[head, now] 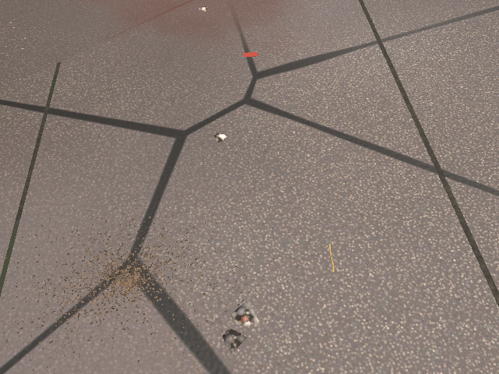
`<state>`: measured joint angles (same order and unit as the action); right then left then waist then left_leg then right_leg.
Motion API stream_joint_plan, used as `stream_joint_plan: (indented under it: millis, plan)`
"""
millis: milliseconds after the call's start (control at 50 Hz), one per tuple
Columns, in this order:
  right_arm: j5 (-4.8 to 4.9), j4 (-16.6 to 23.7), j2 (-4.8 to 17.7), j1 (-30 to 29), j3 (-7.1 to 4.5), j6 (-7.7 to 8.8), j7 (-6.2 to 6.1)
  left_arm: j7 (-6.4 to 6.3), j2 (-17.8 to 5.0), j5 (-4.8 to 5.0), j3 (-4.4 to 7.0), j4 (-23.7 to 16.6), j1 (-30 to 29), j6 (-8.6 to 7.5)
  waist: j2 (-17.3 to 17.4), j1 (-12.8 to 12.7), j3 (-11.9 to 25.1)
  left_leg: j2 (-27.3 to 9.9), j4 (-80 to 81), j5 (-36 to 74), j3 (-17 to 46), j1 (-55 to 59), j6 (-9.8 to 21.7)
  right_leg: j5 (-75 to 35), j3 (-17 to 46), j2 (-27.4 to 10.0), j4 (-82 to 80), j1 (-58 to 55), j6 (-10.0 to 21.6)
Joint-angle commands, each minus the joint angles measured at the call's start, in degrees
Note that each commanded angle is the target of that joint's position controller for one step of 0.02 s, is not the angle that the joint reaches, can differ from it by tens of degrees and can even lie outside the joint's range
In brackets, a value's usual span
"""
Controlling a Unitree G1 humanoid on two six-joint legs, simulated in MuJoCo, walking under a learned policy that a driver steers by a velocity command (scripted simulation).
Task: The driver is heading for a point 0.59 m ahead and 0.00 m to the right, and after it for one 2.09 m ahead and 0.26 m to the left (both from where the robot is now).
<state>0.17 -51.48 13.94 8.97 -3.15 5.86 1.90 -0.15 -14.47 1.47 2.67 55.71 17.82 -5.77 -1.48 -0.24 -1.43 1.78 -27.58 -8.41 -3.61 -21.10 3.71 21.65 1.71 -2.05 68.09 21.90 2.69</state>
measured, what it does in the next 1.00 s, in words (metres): walks ahead: right foot, then left foot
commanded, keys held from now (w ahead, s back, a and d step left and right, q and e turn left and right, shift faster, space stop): w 0.52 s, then w+q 0.14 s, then q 0.34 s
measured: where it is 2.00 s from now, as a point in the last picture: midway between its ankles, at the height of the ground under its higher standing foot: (275, 326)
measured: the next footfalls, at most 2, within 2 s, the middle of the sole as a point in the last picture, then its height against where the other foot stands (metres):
right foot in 0.44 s outside the picture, level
left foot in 0.96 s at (224, 315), level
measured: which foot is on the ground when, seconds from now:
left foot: down 0.00-0.46, up 0.48-0.94, down 0.96-1.00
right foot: up 0.00-0.42, down 0.44-0.96, up 0.98-1.00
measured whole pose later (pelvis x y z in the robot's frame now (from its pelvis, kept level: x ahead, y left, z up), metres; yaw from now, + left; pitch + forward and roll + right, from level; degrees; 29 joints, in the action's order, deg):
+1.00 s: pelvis +0.50 -0.03 -0.02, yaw +12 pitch +2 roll -2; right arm -0.3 -45.6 14.6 5.3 -4.6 2.6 1.8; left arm -2.4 -15.5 -0.5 3.8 52.9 10.8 -2.1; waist 0.3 -0.6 -2.8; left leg 1.4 -33.3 -6.2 -1.4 -29.3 5.3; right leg 31.3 -7.9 -1.3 49.5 12.0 -1.6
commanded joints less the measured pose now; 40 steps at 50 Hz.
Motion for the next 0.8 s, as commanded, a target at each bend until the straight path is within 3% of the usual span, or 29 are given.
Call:
stream_joint_plan:
  millis: [20, 60, 100, 220, 320, 380, 400, 420, 440, 460, 480, 500, 520, 540, 580, 620, 660, 700, 740, 800]
  plan:
    - [-0.79, 1.2, 4.1, 2.4, -0.61, 0.76, 0.2, -0.57, -4.3, -0.38, 1.63, -3.7, 0.7, -0.01, 5.7, -0.4, 4.5, -15.1, 17.1, 5.3, 18.5, 12.6, 9.6, -6.0, 2.8, -6.4, -0.6, 11.9, 0.5]
    - [-0.5, 0.0, 5.6, 4.2, -0.95, 1.01, -0.13, -0.75, -3.0, -0.53, 1.63, -3.9, 0.6, 1.04, 5.4, -1.1, 2.7, -14.6, 19.4, 7.8, 15.3, 10.1, 10.4, -7.8, 2.0, -6.9, -4.1, 12.3, -0.2]
    - [-0.48, -0.8, 7.2, 6.1, -1.34, 0.95, -0.9, -0.92, -3.5, -0.98, 1.87, -5.5, -3.7, 1.4, 4.3, -0.5, 0.9, -14.7, 20.8, 9.6, 13.6, 10.8, 10.6, -12.8, 1.8, -7.3, -9.5, 16.5, -1.4]
    - [0.24, -2.7, 7.9, 11.3, -1.2, 0.08, -2.13, -0.01, -2.0, -0.92, 1.39, -8.7, -15.4, 0.86, 4.6, 2.9, -1.4, -12.3, 21.5, 10.0, 8.0, 14.4, 7.7, -27.7, -0.5, -5.0, -28.4, 17.5, -2.1]
    - [0.62, -5.3, 8.5, 15.9, -1.49, -0.99, -2.31, 1.53, -2.1, -0.27, 0.76, -11.5, -23.1, 0.28, 4.7, 5.3, -3.8, -15.3, 18.5, 10.3, 8.0, 22.7, 7.6, -24.8, -1.5, -3.3, -36.1, 18.9, -1.2]
    - [0.86, -5.8, 9.4, 15.3, -2.04, -1.74, -2.65, 2.46, -3.5, -0.12, 1.02, -12.3, -22.4, -0.31, 6.0, 3.4, -3.0, -17.3, 14.3, 17.2, 8.4, 26.4, 6.5, -18.9, -2.1, -2.0, -38.8, 15.3, 0.9]
    - [0.89, -5.5, 9.9, 14.1, -2.22, -1.93, -2.7, 2.49, -4.7, -0.18, 1.56, -11.7, -19.4, -0.46, 6.8, 1.5, -1.1, -17.0, 11.1, 25.1, 7.9, 26.4, 5.8, -17.3, -3.3, -0.5, -39.4, 9.9, 1.8]
    - [0.95, -5.2, 9.9, 12.5, -2.16, -2.2, -2.71, 2.33, -6.3, -0.38, 2.57, -9.7, -13.0, -0.53, 6.8, -2.2, 2.8, -15.1, 3.9, 34.2, 6.0, 25.2, 4.7, -17.7, -5.1, 1.6, -40.6, 0.5, 3.1]
    - [0.61, -4.5, 8.3, 11.9, -1.54, -2.3, -2.67, 1.9, -9.5, -0.63, 4.06, -6.6, -2.6, -0.5, 5.4, -6.4, 9.4, -11.8, -8.3, 34.1, 3.7, 18.8, 2.9, -19.5, -3.6, 0.5, -39.5, -14.9, 5.3]
    - [-0.19, -3.3, 4.0, 16.0, -0.12, -1.67, -2.4, 1.42, -14.8, -1.79, 5.37, -4.9, 6.7, -0.36, -4.4, -6.7, 18.8, -5.4, -30.4, 14.3, 0.6, -1.4, -0.6, -17.2, 16.4, -14.0, -39.0, -37.9, 12.1]
    - [0.35, -4.0, 0.4, 18.6, 1.1, -0.23, -1.94, 1.59, -13.9, -1.08, 4.86, -4.1, 8.3, -0.03, -14.9, -5.7, 24.7, 2.0, -44.8, -22.8, 5.6, -15.7, -2.2, -9.7, 39.0, -21.9, -48.7, -46.9, 17.6]
    - [1.8, -3.3, 6.6, 14.2, -0.49, 0.95, -1.61, 1.64, -9.8, -0.73, 3.48, -4.6, 5.3, -0.09, -9.9, -6.2, 19.0, -1.9, -50.3, -22.4, 10.8, -21.4, -0.9, -5.5, 35.4, -19.7, -50.4, -42.3, 14.8]
    - [2.67, -1.6, 8.2, 9.1, -0.81, 1.5, -1.56, 1.47, -7.6, -0.87, 2.8, -5.8, 0.2, -0.07, -6.9, -5.1, 11.9, -4.9, -49.8, -17.7, 8.9, -22.9, 0.1, -7.9, 26.7, -17.8, -51.4, -33.8, 12.5]
    - [2.33, -1.4, 7.5, 7.0, -0.92, 1.33, -1.9, 1.62, -6.1, -1.41, 2.26, -6.5, -4.2, -0.21, -1.9, -3.1, 7.3, -7.6, -46.2, -12.8, 7.9, -20.5, 0.0, -12.4, 19.9, -15.8, -53.6, -24.7, 11.3]
    - [1.67, -2.3, 5.6, 8.7, -1.45, -0.59, -2.37, 1.88, -3.5, -2.19, 1.55, -6.3, -7.4, -0.82, -2.8, 0.3, 4.1, -10.3, -40.7, -8.2, 8.7, -13.8, 0.0, -15.6, 12.0, -12.7, -57.5, -14.9, 9.4]
    - [1.87, -2.8, 3.4, 10.0, -1.41, -2.1, -2.57, 1.67, -4.1, -2.27, 1.79, -5.0, -6.2, -1.26, -3.0, 1.3, 2.4, -10.3, -38.5, -6.3, 9.1, -12.7, -0.4, -17.8, 7.3, -12.0, -60.2, -11.4, 9.6]
    - [1.72, -1.7, 3.7, 7.2, -1.77, -2.74, -2.76, 0.94, -5.7, -2.6, 2.26, -4.0, -4.7, -1.49, -2.1, 1.2, 0.5, -10.0, -34.9, -1.5, 10.6, -16.8, -1.0, -20.3, 4.0, -12.2, -61.6, -11.8, 9.6]
    - [1.04, -0.7, 3.9, 4.8, -2.08, -2.74, -2.73, 0.21, -6.0, -3.0, 2.22, -3.6, -4.6, -1.33, -1.4, 1.2, -0.7, -8.4, -29.0, 3.7, 11.1, -18.4, -1.9, -33.0, -0.9, -11.6, -60.4, -12.4, 8.7]
    - [0.41, 0.5, 3.0, 2.6, -1.79, -2.42, -2.14, -0.55, -6.4, -2.94, 2.09, -4.0, -6.3, -0.89, -2.1, 1.5, -0.5, -7.3, -20.5, 9.9, 7.8, -14.5, -2.3, -41.0, -7.3, -9.3, -59.0, -10.8, 6.9]
    - [-0.13, 3.5, 1.6, -3.9, -0.99, -2.6, -0.99, -1.88, -7.7, -2.21, 2.2, -3.4, -4.4, 0.08, -1.9, -1.1, -0.4, -6.2, -12.6, 15.2, 3.3, -11.4, -2.6, -43.7, -10.6, -9.6, -56.9, -12.5, 6.2]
